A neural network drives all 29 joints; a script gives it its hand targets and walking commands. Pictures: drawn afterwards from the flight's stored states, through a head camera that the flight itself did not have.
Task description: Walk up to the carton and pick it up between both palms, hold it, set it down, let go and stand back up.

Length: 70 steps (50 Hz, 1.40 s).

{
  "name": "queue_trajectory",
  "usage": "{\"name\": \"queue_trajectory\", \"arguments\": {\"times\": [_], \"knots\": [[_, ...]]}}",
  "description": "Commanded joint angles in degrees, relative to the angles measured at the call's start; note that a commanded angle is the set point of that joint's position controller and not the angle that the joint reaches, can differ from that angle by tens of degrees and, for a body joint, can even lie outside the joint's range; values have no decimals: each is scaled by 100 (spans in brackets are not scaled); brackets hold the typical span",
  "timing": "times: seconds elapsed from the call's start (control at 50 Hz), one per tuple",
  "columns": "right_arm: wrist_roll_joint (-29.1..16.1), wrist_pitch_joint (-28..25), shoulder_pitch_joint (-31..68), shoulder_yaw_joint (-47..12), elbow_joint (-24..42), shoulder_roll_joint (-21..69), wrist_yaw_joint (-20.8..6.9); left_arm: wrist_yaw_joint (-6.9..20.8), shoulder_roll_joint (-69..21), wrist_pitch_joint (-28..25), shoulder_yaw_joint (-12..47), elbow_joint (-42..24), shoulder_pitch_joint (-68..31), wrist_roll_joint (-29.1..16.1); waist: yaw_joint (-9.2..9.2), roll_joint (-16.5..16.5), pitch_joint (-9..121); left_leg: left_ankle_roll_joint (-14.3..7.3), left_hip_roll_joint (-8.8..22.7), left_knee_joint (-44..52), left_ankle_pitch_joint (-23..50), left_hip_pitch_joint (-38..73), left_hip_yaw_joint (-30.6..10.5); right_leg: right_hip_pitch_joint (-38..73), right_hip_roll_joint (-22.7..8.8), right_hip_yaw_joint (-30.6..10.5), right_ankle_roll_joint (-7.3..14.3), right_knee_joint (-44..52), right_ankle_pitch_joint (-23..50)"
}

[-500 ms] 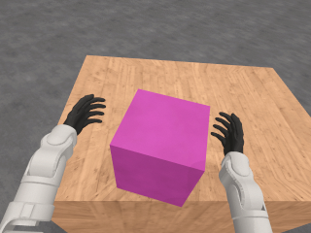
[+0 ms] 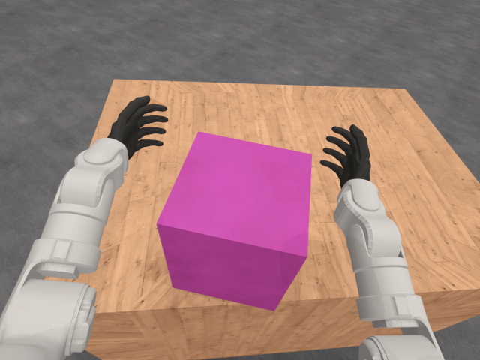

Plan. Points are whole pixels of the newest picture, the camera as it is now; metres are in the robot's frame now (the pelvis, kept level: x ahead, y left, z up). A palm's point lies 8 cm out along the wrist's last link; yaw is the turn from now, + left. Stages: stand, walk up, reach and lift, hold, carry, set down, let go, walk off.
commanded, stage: reach and lift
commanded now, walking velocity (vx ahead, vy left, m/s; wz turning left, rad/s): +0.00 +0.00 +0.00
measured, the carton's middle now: (237, 225) +0.35 -0.01 -0.01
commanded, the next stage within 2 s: none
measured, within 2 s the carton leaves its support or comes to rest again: neither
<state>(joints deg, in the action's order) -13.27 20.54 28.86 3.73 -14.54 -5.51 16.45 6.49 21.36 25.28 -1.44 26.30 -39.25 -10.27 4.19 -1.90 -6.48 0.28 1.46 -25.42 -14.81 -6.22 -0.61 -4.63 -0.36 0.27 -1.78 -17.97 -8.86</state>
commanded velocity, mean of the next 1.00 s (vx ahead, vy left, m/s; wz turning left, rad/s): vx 0.00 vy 0.00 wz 0.00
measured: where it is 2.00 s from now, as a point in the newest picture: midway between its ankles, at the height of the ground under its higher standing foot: outside the picture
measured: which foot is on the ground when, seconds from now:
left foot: down 0.00-1.00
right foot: down 0.00-1.00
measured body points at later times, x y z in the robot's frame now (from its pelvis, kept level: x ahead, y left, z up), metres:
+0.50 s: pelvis +0.00 +0.00 +0.00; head +0.05 +0.02 +0.45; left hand +0.43 +0.18 +0.05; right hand +0.36 -0.20 +0.04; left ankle -0.01 +0.11 -0.74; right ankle +0.01 -0.15 -0.74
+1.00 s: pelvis -0.02 +0.00 -0.01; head +0.06 +0.03 +0.43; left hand +0.43 +0.17 +0.02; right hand +0.37 -0.17 +0.02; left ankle -0.01 +0.11 -0.74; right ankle +0.01 -0.14 -0.74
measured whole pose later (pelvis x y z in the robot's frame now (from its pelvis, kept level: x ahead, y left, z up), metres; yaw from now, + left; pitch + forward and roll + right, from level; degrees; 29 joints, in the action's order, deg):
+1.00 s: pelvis -0.02 +0.00 -0.01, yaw -1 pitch +12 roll -2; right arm -6.5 -20.5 36.1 5.8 -59.7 -0.4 14.4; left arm 4.1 14.9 -15.9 -1.4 67.2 -44.6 -10.1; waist 4.5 -1.9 4.1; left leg 0.3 1.5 -32.4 -14.2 -30.7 -0.7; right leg -29.0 -0.4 0.3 -1.8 -24.9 -8.4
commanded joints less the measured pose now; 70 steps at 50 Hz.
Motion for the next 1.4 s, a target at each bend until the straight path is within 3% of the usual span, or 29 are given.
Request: {"name": "queue_trajectory", "arguments": {"times": [0.0,0.06,0.12,0.18,0.24,0.26,0.28,0.32,0.38,0.4,0.42,0.44,0.48,0.5,0.56,0.58,0.62,0.64,0.7,0.76,0.82,0.86,1.02,1.12,1.16,1.2,1.26,1.34,1.38], "knots": [[59,-351,1810,272,-48,-657,99,-84,900,-333,-661,-329,-2195,3,431,360,2684,75,-191,581,1846,-183,357,1325,185,91,2,-157,2778],[118,-564,1862,172,-178,-536,113,-101,836,-507,-791,-147,-2191,108,335,329,2709,112,-199,463,1975,-195,330,1310,248,118,-22,-241,2752],[152,-736,1745,86,-801,-378,40,-75,627,-832,-631,300,-2094,102,389,418,2447,106,-183,478,1843,-152,277,1019,189,140,0,-158,2375],[247,-1214,1790,83,-917,-159,45,-53,542,-1354,-476,773,-2062,79,442,383,2773,89,-178,376,1833,-307,240,893,192,162,11,-213,2235],[270,-1624,1689,-193,-1296,50,-56,-43,303,-1911,-398,1233,-2086,86,339,387,2925,63,-245,300,1776,-422,299,781,152,164,7,-291,2095],[317,-1778,1708,-103,-1381,-50,-75,-69,294,-2080,-364,906,-2187,95,385,575,3050,141,-191,224,1994,-232,235,562,193,195,56,-287,1987],[392,-1938,1632,-80,-1609,54,-109,-81,235,-2254,-347,1360,-2215,153,325,618,3067,138,-211,152,1896,-324,246,400,181,165,81,-266,1725],[437,-2258,1634,-44,-1444,37,-162,-124,221,-2555,-313,1250,-2234,99,270,703,3633,172,-238,42,2009,-273,286,314,191,222,83,-336,1736],[561,-2677,1448,-19,-2317,183,-201,-66,-74,-2942,-209,2443,-1944,194,385,704,3381,205,-205,-132,2155,-369,195,-62,229,232,119,-345,1463],[575,-2869,1511,-39,-2136,144,-202,-90,1,-3056,-211,2075,-1999,193,325,752,3560,248,-205,-185,2279,-344,187,-21,216,237,129,-350,1547],[648,-3010,1576,3,-2331,146,-205,-94,-7,-3197,-281,2404,-2048,245,289,592,3542,215,-192,-221,2166,-529,170,-71,219,215,127,-388,1520],[594,-3117,1541,-4,-2640,188,-232,-81,-56,-3316,-197,2512,-2130,252,352,737,3515,230,-216,-251,2051,-549,195,-133,230,226,142,-432,1486],[674,-3344,1560,-34,-2876,316,-255,-109,-27,-3550,-276,2958,-2079,359,206,635,3597,172,-242,-275,1848,-859,202,-239,202,180,114,-461,1324],[740,-3476,1637,73,-2965,280,-268,-144,-75,-3691,-196,2858,-2295,329,329,704,3776,217,-217,-324,1765,-817,164,-313,219,213,161,-507,1276],[798,-3875,1704,233,-3440,263,-340,-208,-117,-4104,-163,2962,-2344,409,361,922,4182,315,-209,-594,1879,-937,83,-676,212,220,181,-660,1222],[734,-3954,1884,129,-3555,379,-338,-220,-114,-4190,-103,3318,-2460,369,305,838,4382,264,-221,-666,1854,-1114,103,-641,166,195,190,-721,1317],[791,-4180,1966,290,-3557,318,-303,-268,-102,-4332,-115,3071,-2593,385,411,980,4697,352,-228,-800,2047,-1051,79,-723,220,202,176,-853,1541],[704,-4215,2057,307,-3679,273,-329,-306,-53,-4383,-152,3120,-2672,389,324,1106,4870,410,-235,-870,2017,-1035,103,-888,226,231,188,-905,1380],[670,-4300,2254,252,-3891,240,-309,-292,-143,-4385,-116,3574,-2702,318,292,920,4887,357,-246,-881,1835,-1236,109,-968,220,245,197,-958,1248],[646,-4367,2198,362,-4182,200,-282,-349,-234,-4398,-68,3323,-2655,391,395,1196,4952,477,-211,-955,2069,-950,49,-1277,292,336,246,-966,1286],[565,-4285,2211,213,-4575,321,-260,-275,-534,-4280,145,3659,-2590,355,505,1032,4319,422,-199,-842,1771,-953,61,-1428,285,338,262,-830,977],[508,-4363,2241,189,-4423,277,-265,-308,-560,-4312,94,3520,-2606,379,410,1123,4528,488,-191,-875,1914,-958,40,-1430,260,315,292,-851,1068],[1103,-4376,2461,535,-4402,918,-232,-367,-982,-4325,-195,3575,-2859,807,438,872,4322,335,-194,-795,1469,-1334,47,-1419,201,293,229,-796,755],[1598,-4513,2249,758,-4524,1347,-251,-366,-1215,-4361,-741,3371,-2706,1420,281,820,4257,267,-245,-732,1688,-1437,172,-1072,178,207,154,-840,1055],[1806,-4608,2262,794,-4334,1546,-315,-349,-1379,-4382,-931,3316,-2530,1656,99,573,4195,221,-252,-632,1668,-1468,262,-786,164,219,117,-790,1126],[2035,-4676,2195,812,-4430,1738,-352,-301,-1445,-4482,-1120,3283,-2647,1889,87,699,4395,225,-319,-544,1790,-1520,327,-396,99,161,92,-818,1572],[2465,-4826,2297,811,-4583,2482,-518,-100,-2295,-4578,-1122,3544,-2607,2236,144,551,4212,217,-306,-502,1826,-1530,353,-255,85,227,82,-834,1760],[3462,-4923,2585,664,-4684,4495,-1067,356,-4322,-4669,-1031,4015,-2766,3015,-13,570,3757,178,-292,-176,1666,-1371,388,-19,12,261,122,-635,1499],[3785,-5050,2575,726,-4714,4628,-1133,388,-4653,-4742,-932,4142,-2760,3063,74,459,3774,238,-234,-119,1812,-1224,355,125,64,331,162,-557,1759]]}}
